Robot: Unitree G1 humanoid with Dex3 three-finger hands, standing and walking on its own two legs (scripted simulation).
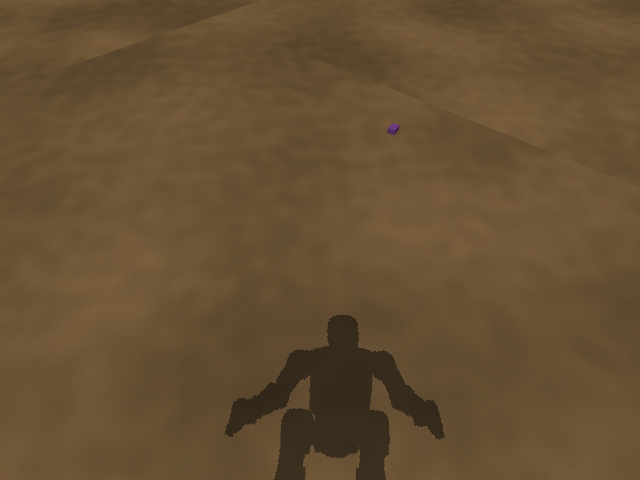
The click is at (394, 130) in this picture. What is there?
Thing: small brick
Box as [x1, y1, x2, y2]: [388, 123, 399, 134]
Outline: 392,123 388,128 388,132 394,134 398,129 399,125
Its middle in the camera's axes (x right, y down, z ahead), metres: +0.46 -0.68 +2.21
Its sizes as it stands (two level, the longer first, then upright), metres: 0.064 0.044 0.031
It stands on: the floor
